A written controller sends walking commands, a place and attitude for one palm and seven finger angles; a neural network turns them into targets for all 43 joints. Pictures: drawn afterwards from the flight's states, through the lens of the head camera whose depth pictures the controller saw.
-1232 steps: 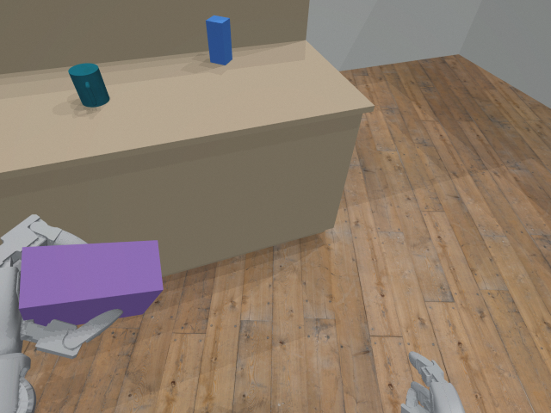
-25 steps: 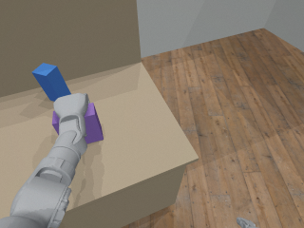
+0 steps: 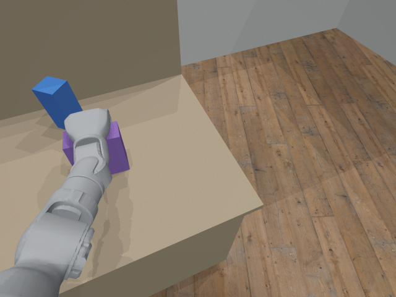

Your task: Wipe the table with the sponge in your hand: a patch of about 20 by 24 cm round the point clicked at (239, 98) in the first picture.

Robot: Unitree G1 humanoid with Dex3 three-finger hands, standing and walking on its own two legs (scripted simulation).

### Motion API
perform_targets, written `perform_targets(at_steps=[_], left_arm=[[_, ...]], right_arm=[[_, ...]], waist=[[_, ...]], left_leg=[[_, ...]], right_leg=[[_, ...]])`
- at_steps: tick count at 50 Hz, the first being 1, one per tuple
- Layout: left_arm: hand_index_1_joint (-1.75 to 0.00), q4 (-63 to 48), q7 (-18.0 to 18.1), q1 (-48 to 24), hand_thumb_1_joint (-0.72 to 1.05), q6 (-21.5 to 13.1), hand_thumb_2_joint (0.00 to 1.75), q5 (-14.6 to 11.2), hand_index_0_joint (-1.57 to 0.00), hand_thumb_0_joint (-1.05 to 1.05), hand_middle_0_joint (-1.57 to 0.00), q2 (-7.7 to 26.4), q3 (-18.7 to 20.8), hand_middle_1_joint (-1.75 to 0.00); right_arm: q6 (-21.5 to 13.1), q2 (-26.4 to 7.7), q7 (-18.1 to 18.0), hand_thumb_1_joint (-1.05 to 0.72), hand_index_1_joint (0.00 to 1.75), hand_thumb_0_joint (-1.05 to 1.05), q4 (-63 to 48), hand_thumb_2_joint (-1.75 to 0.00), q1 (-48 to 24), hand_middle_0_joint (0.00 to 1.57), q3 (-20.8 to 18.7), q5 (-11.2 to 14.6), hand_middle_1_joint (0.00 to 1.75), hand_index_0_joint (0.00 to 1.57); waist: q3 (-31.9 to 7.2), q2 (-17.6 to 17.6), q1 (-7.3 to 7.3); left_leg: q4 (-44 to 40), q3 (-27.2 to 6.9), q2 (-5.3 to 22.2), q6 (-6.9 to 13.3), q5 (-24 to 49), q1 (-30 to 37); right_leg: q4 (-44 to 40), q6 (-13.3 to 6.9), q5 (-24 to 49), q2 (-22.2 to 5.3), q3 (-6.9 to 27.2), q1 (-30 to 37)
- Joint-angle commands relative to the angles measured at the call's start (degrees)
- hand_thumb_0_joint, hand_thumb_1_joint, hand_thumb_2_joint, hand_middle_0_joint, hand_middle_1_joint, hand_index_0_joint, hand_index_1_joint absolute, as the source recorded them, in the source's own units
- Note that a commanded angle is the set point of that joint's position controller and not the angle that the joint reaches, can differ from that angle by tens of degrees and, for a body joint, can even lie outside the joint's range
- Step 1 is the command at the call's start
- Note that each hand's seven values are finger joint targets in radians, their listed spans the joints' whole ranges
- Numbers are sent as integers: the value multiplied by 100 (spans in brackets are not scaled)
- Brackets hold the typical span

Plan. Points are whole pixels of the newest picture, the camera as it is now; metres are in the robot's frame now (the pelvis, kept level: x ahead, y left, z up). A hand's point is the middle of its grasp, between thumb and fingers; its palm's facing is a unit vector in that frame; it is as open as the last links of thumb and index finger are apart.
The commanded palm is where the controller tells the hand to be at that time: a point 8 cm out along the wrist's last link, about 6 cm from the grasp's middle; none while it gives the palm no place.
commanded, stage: wipe back along the third lane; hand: left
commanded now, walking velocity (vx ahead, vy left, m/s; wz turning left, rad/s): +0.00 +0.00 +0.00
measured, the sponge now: (101, 157) +0.43 +0.25 -0.01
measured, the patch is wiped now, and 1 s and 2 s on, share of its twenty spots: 0.95 0.95 0.95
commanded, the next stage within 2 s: slide back across to the middle lane in 1.54 s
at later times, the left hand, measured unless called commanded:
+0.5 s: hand (101, 159) +0.39 +0.22 +0.04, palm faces -0.03 -0.04 -1.00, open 9.9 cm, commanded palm +0.35 +0.20 +0.08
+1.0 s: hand (109, 180) +0.34 +0.20 +0.04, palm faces -0.03 -0.06 -1.00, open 9.9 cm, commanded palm +0.30 +0.18 +0.07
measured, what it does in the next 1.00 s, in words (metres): stands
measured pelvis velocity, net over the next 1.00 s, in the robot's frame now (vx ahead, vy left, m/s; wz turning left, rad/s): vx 0.01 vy -0.02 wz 0.02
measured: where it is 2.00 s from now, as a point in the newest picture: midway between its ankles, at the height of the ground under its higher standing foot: outside the picture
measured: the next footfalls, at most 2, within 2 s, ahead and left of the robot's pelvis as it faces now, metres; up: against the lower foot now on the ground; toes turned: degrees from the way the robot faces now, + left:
none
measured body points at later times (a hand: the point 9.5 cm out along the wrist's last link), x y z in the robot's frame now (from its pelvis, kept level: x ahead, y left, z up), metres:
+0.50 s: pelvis +0.02 +0.00 +0.01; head +0.03 -0.02 +0.46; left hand +0.38 +0.22 +0.10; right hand +0.19 -0.24 -0.11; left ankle +0.00 +0.10 -0.73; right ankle -0.01 -0.13 -0.73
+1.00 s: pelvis +0.01 -0.02 +0.01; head +0.01 -0.05 +0.46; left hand +0.33 +0.19 +0.10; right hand +0.23 -0.24 -0.09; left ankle +0.00 +0.10 -0.73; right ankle -0.01 -0.13 -0.73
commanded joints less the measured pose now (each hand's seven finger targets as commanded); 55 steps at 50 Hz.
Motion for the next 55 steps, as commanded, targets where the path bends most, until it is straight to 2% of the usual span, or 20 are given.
perform_targets(at_steps=[1, 5, 9, 11, 16, 18, 19, 22, 25, 28, 29, 33, 34, 37, 38, 39, 43, 44, 48, 55], left_arm=[[-160, -631, 44, -1090, 10, 7, 130, -10, -120, 0, -120, 345, -62, -160], [-160, -773, 44, -1196, 10, 204, 130, -111, -120, 0, -120, 114, -299, -160], [-160, -985, 1, -705, 10, 338, 130, -112, -120, 0, -120, 315, -126, -160], [-160, -1160, -45, -434, 10, 401, 130, -141, -120, 0, -120, 50, -302, -160], [-160, -1595, -129, 54, 10, 538, 130, -137, -120, 0, -120, -29, -384, -160], [-160, -1864, -160, -60, 10, 567, 130, -205, -120, 0, -120, -210, -501, -160], [-160, -1911, -155, 197, 10, 613, 130, -182, -120, 0, -120, -91, -426, -160], [-160, -2183, -179, 532, 10, 710, 130, -197, -120, 0, -120, -260, -557, -160], [-160, -2469, -215, 356, 10, 815, 130, -201, -120, 0, -120, -460, -787, -160], [-160, -2654, -240, 709, 10, 898, 130, -216, -120, 0, -120, -186, -522, -160], [-160, -2807, -269, 677, 10, 916, 130, -227, -120, 0, -120, -464, -816, -160], [-160, -3000, -315, 1090, 10, 927, 130, -209, -120, 0, -120, -300, -635, -160], [-160, -3082, -333, 1248, 10, 924, 130, -215, -120, 0, -120, -506, -841, -160], [-160, -3338, -365, 1399, 10, 929, 130, -213, -120, 0, -120, -605, -977, -160], [-160, -3390, -356, 1507, 10, 932, 130, -238, -120, 0, -120, -354, -699, -160], [-160, -3466, -362, 1593, 10, 951, 130, -232, -120, 0, -120, -501, -865, -160], [-160, -3631, -362, 1650, 10, 1029, 130, -258, -120, 0, -120, -320, -686, -160], [-160, -3771, -381, 1774, 10, 1053, 130, -306, -120, 0, -120, -518, -895, -160], [-160, -3799, -398, 1795, 10, 1075, 130, -293, -120, 0, -120, -379, -764, -160], [-160, -4124, -407, 2291, 10, 1067, 130, -304, -120, 0, -120, -600, -1031, -160]], right_arm=[[-108, -813, 11, -90, 30, 0, -633, -90, -140, 20, -283, 12, 30, 20], [-82, -801, 19, -90, 30, 0, -664, -90, -335, 20, -236, 72, 30, 20], [-39, -820, 16, -90, 30, 0, -723, -90, -469, 20, -219, 71, 30, 20], [-23, -775, 40, -90, 30, 0, -791, -90, -564, 20, -211, 86, 30, 20], [37, -774, 52, -90, 30, 0, -927, -90, -803, 20, -179, 110, 30, 20], [46, -748, 42, -90, 30, 0, -972, -90, -935, 20, -176, 132, 30, 20], [61, -776, 52, -90, 30, 0, -994, -90, -933, 20, -168, 117, 30, 20], [81, -752, 73, -90, 30, 0, -1068, -90, -1096, 20, -142, 127, 30, 20], [111, -730, 72, -90, 30, 0, -1117, -90, -1241, 20, -112, 141, 30, 20], [133, -765, 61, -90, 30, 0, -1163, -90, -1376, 20, -99, 156, 30, 20], [139, -733, 64, -90, 30, 0, -1217, -90, -1407, 20, -73, 149, 30, 20], [132, -745, 79, -90, 30, 0, -1255, -90, -1524, 20, -70, 161, 30, 20], [130, -712, 91, -90, 30, 0, -1311, -90, -1524, 20, -45, 154, 30, 20], [127, -684, 116, -90, 30, 0, -1376, -90, -1639, 20, -37, 161, 30, 20], [127, -730, 117, -90, 30, 0, -1357, -90, -1666, 20, -49, 166, 30, 20], [134, -702, 122, -90, 30, 0, -1397, -90, -1672, 20, -27, 167, 30, 20], [144, -719, 124, -90, 30, 0, -1383, -90, -1798, 20, -20, 185, 30, 20], [140, -680, 131, -90, 30, 0, -1468, -90, -1814, 20, -1, 185, 30, 20], [121, -701, 119, -90, 30, 0, -1424, -90, -1868, 20, -4, 198, 30, 20], [92, -647, 183, -90, 30, 0, -1551, -90, -1968, 20, -1, 212, 30, 20]], waist=[[-1815, -321, -1], [-1342, -356, -56], [-1488, -345, 127], [-1477, -387, 156], [-1304, -416, 240], [-1301, -493, 177], [-1232, -434, 275], [-1224, -577, 304], [-1123, -466, 246], [-1212, -548, 364], [-1200, -515, 317], [-1173, -587, 397], [-1222, -644, 391], [-1110, -700, 391], [-1133, -707, 434], [-1100, -627, 428], [-901, -683, 470], [-930, -603, 471], [-840, -746, 484], [-803, -723, 526]], left_leg=[[-220, -168, 29, 75, 1833, 1437], [-391, -194, 10, 91, 1478, 1357], [-428, -202, -26, 98, 1642, 1473], [-449, -196, -17, 92, 1715, 1543], [-485, -189, -52, 86, 1776, 1609], [-497, -200, -53, 86, 1796, 1665], [-493, -205, -66, 83, 1855, 1693], [-489, -172, -88, 72, 1943, 1733], [-498, -184, -94, 68, 1926, 1819], [-514, -215, -123, 46, 1980, 1845], [-483, -168, -149, 69, 2010, 1885], [-466, -197, -158, 51, 2069, 1882], [-441, -170, -180, 66, 2117, 1902], [-433, -138, -198, 70, 2038, 1856], [-453, -171, -184, 54, 2018, 1839], [-440, -146, -201, 65, 2041, 1861], [-532, -175, -199, 54, 1799, 1796], [-531, -139, -214, 77, 1769, 1823], [-588, -167, -208, 69, 1538, 1766], [-577, -141, -231, 87, 1426, 1752]], right_leg=[[-248, -317, 1804, 175, -97, 700], [-383, -305, 1416, 161, -134, 621], [-382, -349, 1601, 151, -123, 947], [-397, -355, 1680, 153, -140, 985], [-431, -377, 1799, 140, -126, 1100], [-422, -375, 1847, 133, -138, 1149], [-421, -396, 1885, 142, -157, 1173], [-415, -390, 2110, 127, -133, 1289], [-410, -405, 2054, 129, -150, 1221], [-397, -424, 2183, 118, -93, 1420], [-395, -417, 2300, 117, -109, 1447], [-355, -436, 2465, 114, -44, 1530], [-331, -421, 2577, 109, -71, 1608], [-342, -407, 2633, 91, -16, 1615], [-326, -427, 2631, 100, 20, 1654], [-321, -417, 2639, 95, -19, 1663], [-391, -430, 2348, 110, 57, 1605], [-394, -409, 2333, 95, 3, 1669], [-437, -413, 2027, 111, 68, 1593], [-422, -402, 1875, 111, 81, 1620]])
